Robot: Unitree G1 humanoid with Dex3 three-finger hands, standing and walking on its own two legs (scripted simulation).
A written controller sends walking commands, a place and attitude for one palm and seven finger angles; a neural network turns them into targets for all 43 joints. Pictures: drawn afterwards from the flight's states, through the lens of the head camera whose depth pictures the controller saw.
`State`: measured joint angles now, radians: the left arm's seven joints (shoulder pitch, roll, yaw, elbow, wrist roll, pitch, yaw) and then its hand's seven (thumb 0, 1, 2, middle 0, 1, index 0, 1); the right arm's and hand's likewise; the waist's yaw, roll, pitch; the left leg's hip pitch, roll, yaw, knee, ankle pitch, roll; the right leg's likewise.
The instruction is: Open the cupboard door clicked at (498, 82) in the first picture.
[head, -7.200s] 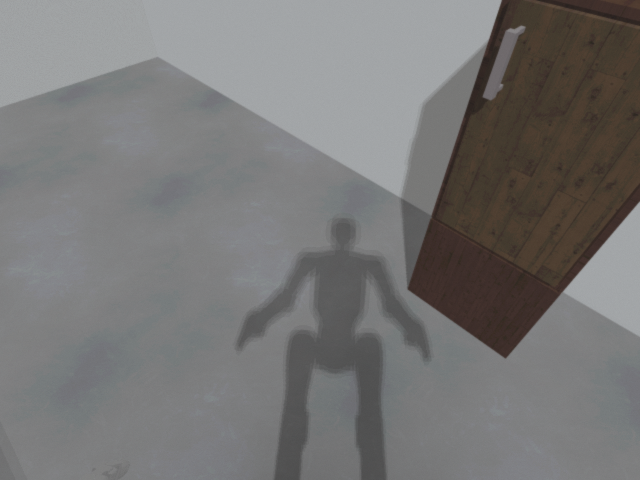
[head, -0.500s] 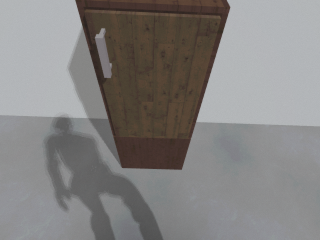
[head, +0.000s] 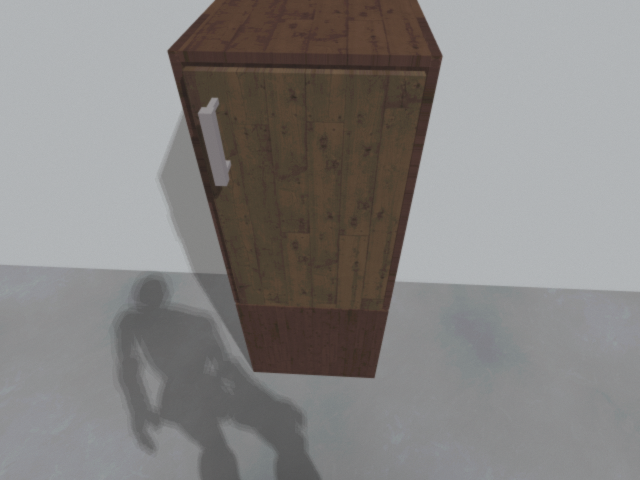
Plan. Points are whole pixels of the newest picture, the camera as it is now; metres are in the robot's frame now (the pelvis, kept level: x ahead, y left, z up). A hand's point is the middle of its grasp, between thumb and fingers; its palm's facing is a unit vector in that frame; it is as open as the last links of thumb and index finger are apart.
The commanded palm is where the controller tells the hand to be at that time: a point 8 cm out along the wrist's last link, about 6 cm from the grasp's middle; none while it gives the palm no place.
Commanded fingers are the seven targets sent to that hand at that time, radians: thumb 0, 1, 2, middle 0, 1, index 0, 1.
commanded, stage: raise the hand with hooked fingers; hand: left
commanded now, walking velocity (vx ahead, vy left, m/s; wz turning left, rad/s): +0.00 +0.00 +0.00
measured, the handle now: (218, 142) +0.58 +0.20 +0.14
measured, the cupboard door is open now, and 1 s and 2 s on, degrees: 0 0 0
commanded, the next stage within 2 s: none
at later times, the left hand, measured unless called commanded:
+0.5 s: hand out of the picture +0.13 +0.18 -0.03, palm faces +0.02 -1.00 +0.04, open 8.8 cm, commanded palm +0.13 +0.25 +0.00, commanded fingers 0.00 0.34 0.66 -0.24 -0.66 -0.24 -0.66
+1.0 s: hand (104, 387) +0.20 +0.25 +0.07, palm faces +0.09 -0.99 -0.07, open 11.8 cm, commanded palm +0.17 +0.29 +0.07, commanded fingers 0.00 -0.24 0.41 -0.28 -1.03 -0.28 -1.03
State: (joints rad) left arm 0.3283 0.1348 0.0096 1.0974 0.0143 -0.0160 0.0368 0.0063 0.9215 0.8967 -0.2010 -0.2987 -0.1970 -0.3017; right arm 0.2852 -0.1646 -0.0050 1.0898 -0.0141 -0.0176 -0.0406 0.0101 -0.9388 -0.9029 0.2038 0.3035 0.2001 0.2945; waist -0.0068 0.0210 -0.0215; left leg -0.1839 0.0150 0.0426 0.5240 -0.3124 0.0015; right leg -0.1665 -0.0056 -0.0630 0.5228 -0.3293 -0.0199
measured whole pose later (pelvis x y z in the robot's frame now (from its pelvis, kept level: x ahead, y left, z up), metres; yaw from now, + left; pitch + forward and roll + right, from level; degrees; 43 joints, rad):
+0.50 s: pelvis -0.05 -0.01 -0.05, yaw +0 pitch +6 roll +0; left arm 0.43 0.21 0.19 0.14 -0.27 -0.34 -0.34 0.01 0.57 0.75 -0.23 -0.52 -0.23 -0.52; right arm 0.20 -0.28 -0.06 0.48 0.03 -0.25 -0.04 0.01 -0.91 -0.90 0.20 0.30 0.20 0.29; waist 0.00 -0.03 -0.09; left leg -0.62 0.03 0.01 0.93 -0.42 -0.01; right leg -0.59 0.00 -0.08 0.93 -0.44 -0.04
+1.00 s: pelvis -0.03 +0.02 -0.03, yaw +1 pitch +5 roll -2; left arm 0.29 0.29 0.32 -0.05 -0.33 -0.21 -0.29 0.01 -0.02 0.50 -0.27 -0.89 -0.26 -0.89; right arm 0.31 -0.25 0.04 0.58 0.04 -0.25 -0.06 0.01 -0.90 -0.90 0.21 0.30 0.20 0.30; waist 0.01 0.03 -0.07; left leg -0.51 0.02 0.02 0.82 -0.40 0.03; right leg -0.47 -0.01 -0.08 0.77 -0.39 0.00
